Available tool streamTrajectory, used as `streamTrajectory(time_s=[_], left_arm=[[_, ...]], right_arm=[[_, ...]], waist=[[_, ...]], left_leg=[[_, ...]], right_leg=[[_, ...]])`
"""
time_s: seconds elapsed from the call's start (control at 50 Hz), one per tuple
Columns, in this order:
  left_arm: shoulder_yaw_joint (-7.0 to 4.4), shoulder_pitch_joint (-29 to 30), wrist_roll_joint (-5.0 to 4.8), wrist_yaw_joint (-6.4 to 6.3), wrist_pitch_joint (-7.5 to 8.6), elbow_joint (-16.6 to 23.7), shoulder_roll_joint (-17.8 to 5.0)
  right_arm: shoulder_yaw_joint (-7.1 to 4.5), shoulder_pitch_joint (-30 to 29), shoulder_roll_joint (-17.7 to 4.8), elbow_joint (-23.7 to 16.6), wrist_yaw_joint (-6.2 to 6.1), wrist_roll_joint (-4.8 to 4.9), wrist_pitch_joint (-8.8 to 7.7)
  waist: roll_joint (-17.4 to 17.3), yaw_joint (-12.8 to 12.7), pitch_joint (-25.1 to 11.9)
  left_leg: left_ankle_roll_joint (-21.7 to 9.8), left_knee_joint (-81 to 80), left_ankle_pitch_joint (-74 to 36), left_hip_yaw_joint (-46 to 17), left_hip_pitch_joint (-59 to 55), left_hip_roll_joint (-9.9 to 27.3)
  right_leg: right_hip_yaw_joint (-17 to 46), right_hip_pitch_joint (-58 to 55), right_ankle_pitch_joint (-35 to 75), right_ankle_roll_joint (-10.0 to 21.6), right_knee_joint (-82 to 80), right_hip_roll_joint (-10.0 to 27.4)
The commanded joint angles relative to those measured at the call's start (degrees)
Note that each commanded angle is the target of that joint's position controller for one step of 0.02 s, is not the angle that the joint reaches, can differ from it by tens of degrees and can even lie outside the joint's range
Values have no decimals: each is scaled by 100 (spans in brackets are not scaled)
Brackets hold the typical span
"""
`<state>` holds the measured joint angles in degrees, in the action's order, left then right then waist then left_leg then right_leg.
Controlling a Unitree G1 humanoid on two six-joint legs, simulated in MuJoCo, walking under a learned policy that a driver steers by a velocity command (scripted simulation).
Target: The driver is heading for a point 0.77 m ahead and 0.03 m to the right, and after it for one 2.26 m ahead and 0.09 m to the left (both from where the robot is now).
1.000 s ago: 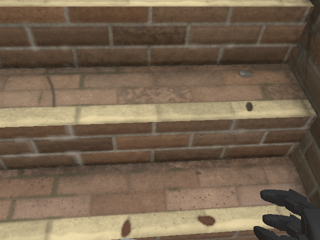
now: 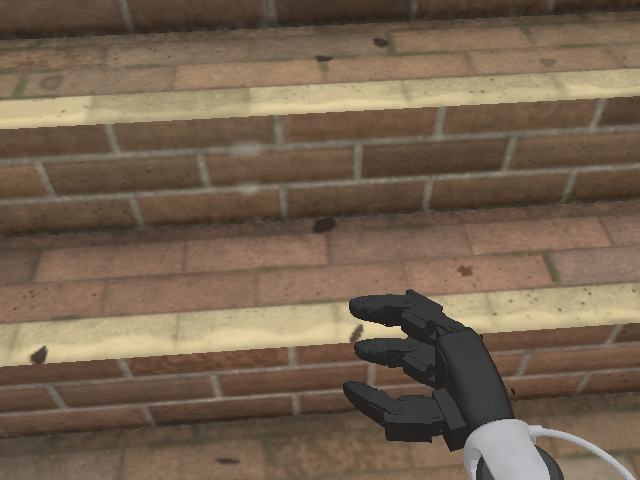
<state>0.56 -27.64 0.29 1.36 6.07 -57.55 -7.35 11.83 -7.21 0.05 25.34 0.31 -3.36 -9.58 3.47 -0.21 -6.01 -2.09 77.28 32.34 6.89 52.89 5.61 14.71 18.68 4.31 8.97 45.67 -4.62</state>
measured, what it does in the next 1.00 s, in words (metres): climbs: right foot 0.20 m higher, then left foot 0.21 m higher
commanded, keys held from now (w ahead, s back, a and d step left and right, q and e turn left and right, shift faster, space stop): w+e+shift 0.14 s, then w+shift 0.24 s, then w+q+shift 0.30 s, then q+shift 0.32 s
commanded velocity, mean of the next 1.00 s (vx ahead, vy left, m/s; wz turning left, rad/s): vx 0.85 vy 0.00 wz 0.07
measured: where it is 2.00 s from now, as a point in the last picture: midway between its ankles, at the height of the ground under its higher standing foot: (407, 141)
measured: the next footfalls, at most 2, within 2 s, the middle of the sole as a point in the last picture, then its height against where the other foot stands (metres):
right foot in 0.38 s outside the picture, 0.20 m higher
left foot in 0.80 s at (384, 296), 0.21 m higher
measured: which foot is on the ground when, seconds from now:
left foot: down 0.00-0.40, up 0.42-0.78, down 0.80-1.00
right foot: up 0.00-0.36, down 0.38-0.82, up 0.84-1.00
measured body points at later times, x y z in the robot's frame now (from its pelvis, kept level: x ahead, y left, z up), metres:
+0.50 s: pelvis +0.30 -0.08 +0.26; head +0.30 -0.07 +0.71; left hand +0.49 +0.09 +0.14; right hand +0.29 -0.34 +0.12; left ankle +0.19 +0.13 -0.25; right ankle +0.34 -0.17 -0.39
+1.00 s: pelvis +0.57 -0.11 +0.52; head +0.53 -0.11 +0.97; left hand +0.82 +0.10 +0.54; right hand +0.58 -0.35 +0.37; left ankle +0.54 -0.05 -0.18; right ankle +0.58 -0.28 +0.11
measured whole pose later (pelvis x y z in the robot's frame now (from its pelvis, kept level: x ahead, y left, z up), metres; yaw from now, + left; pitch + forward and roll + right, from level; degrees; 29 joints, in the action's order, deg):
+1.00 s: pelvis +0.57 -0.11 +0.52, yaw +8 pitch +2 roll -1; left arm 3.6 3.4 3.7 3.1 8.2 -30.9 -10.0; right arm 0.6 27.4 -11.3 54.2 1.3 -1.2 0.3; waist -0.3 0.3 -7.5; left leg -6.2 48.1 25.3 -9.3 22.4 -12.1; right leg 8.7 57.3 -12.3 4.8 124.2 -2.8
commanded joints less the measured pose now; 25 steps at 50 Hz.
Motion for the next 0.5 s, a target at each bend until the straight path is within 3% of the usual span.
streamTrajectory(time_s=[0.02, 0.04, 0.06, 0.08, 0.1, 0.12, 0.14, 0.16, 0.18, 0.2, 0.22, 0.24, 0.26, 0.28, 0.3, 0.32, 0.34, 0.36, 0.38, 0.4, 0.42, 0.44, 0.46, 0.48, 0.5], left_arm=[[-183, 2923, 180, 473, 353, 2028, -408], [31, 3548, 60, 566, 139, 2642, 131], [195, 3379, 43, 569, -104, 2972, 433], [226, 2558, -26, 554, -301, 2773, 409], [311, 1970, -143, 556, -361, 2705, 416], [331, 1931, -224, 501, -436, 2750, 363], [372, 2269, -230, 397, -492, 2942, 328], [358, 2224, -263, 233, -562, 2818, 254], [384, 2430, -212, 127, -568, 2973, 206], [401, 2500, -200, 68, -598, 2999, 166], [484, 2858, -249, 65, -549, 3050, 248], [507, 3064, -299, 103, -495, 3241, 197], [608, 3602, -283, 202, -452, 3524, 136], [708, 4229, -254, 275, -475, 3847, 101], [714, 4473, -196, 300, -488, 3960, 7], [908, 4763, -338, 400, -377, 4214, 122], [683, 4518, -418, 409, -387, 3911, -260], [337, 3307, -290, 317, -382, 3694, -852], [43, 2101, -68, 267, -465, 3395, -1412], [-323, 753, 115, 241, -545, 2907, -2164], [-470, -288, 249, -43, -713, 2183, -2532], [-442, -523, 355, -172, -640, 1727, -2303], [-220, 96, 322, -110, -502, 1596, -1618], [-31, 450, 306, 39, -371, 1305, -914], [102, 585, 298, 184, -207, 766, -280]], right_arm=[[-1312, 2717, -2424, 1237, -424, 178, 370], [-1037, 2111, -1392, 1537, -441, 148, 479], [-834, 1720, -493, 1988, -392, 108, 539], [-756, 1537, -31, 2302, -346, 106, 590], [-836, 1561, -171, 2438, -250, 40, 587], [-917, 1408, -367, 2571, -198, -21, 586], [-1005, 1121, -797, 2581, -160, -58, 535], [-1028, 1198, -1006, 2663, -115, -135, 475], [-1030, 1293, -1119, 2744, -101, -109, 427], [-1077, 1633, -1322, 2802, -98, -33, 409], [-1060, 2231, -1369, 2978, -120, -34, 440], [-1104, 2456, -1577, 2978, -161, -19, 461], [-1125, 2612, -1769, 2976, -208, 27, 473], [-1096, 2911, -1819, 3072, -255, 79, 504], [-1127, 3153, -1973, 3105, -303, 116, 522], [-1190, 3186, -2433, 3204, -325, 423, 508], [-1196, 3776, -2535, 3409, -274, 461, 425], [-1298, 3762, -3063, 3346, -192, 405, 284], [-1517, 3391, -3700, 3229, -164, 380, 321], [-1562, 2913, -3505, 2800, -174, 226, 184], [-1440, 2782, -2572, 2541, 55, 386, -8], [-1535, 2033, -2263, 2620, 171, 458, -32], [-1379, 697, -1166, 1710, 252, 418, -53], [-1090, -82, -550, 1105, 345, 357, -31], [-892, 20, -227, 759, 432, 282, -22]], waist=[[-2470, 1314, -1421], [-1643, 718, -35], [-1055, 115, 878], [-640, -426, 913], [-309, -793, 800], [-214, -977, 967], [-467, -1098, 1195], [-520, -1024, 1118], [-384, -979, 1201], [-324, -840, 1275], [-196, -485, 1207], [-149, -413, 1212], [-69, -344, 1119], [-59, -218, 799], [40, -78, 522], [-397, -293, 264], [-677, -254, -428], [-1488, -826, -1112], [-2126, -1440, -1730], [-1271, -1766, -2231], [908, -1434, -2871], [1167, -1410, -2906], [863, -1019, -1537], [120, -707, -486], [-615, -212, 125]], left_leg=[[-1655, -5838, 2821, -7222, -5386, 2299], [-1348, -5218, 2266, -5437, -4185, 2102], [-798, -4834, 1225, -3747, -3123, 1822], [-327, -4770, 67, -2361, -2511, 1600], [-132, -5066, -778, -1493, -2053, 1540], [-91, -5402, -1375, -753, -1798, 1550], [-195, -6001, -1539, -182, -1361, 1454], [-464, -6168, -1683, -160, -1588, 1569], [-417, -6386, -1980, 140, -1875, 1407], [-378, -6394, -2076, 311, -2500, 1239], [-449, -6415, -2368, 264, -3482, 1251], [-339, -6489, -2777, 449, -4197, 1171], [-330, -6822, -2653, 661, -4402, 1012], [-408, -7413, -2968, 736, -4331, 1029], [-501, -7702, -3187, 776, -4523, 1100], [-687, -8465, -4803, 1206, -3499, 997], [-1024, -7623, -8932, 1103, -3387, 1044], [-1196, -6576, -12707, 870, -4415, 1394], [-1105, -5233, -13494, 623, -5849, 1461], [-867, -3492, -12597, -154, -4617, 1486], [-699, -1115, -6703, -749, -2386, 274], [-615, 2465, -3485, -2064, -1092, -880], [-740, 4383, -3279, -2745, 198, -1046], [-920, 5019, -3195, -2475, 868, -979], [-1114, 5351, -3296, -2372, 1378, -817]], right_leg=[[80, 4903, -685, 129, 7836, 47], [-163, 5930, -1417, 106, 8773, 183], [-453, 6036, -1604, 214, 8716, 456], [-492, 5480, -1511, 195, 8451, 698], [-476, 5013, -1360, 128, 8182, 912], [-542, 4880, -1240, 9, 8219, 914], [-695, 4734, -918, -180, 7786, 899], [-859, 4898, -820, -271, 8796, 722], [-757, 5277, -908, -260, 8763, 735], [-737, 5754, -1031, -233, 8455, 747], [-807, 6582, -1293, -199, 8961, 657], [-720, 6992, -1564, -149, 8433, 782], [-1152, 6921, -1614, -214, 7231, 970], [-1580, 6191, -1492, -246, 6361, 1241], [-1884, 5532, -1269, -313, 5822, 1350], [-2577, 2989, -2206, -156, 3652, 1206], [-3263, 886, -2646, -189, 3764, 373], [-3196, -4, -3359, -124, 3493, -100], [-2473, -32, -4160, 74, 1982, -239], [-318, -1714, -2795, 506, 1248, 330], [3641, -3218, -5012, 1058, -1647, 1647], [5113, -3102, -6196, 723, -3178, 2099], [4300, -2066, -5421, 125, -2834, 2285], [2898, -962, -4623, 120, -2190, 2112], [1586, -308, -3402, -27, -1699, 1948]])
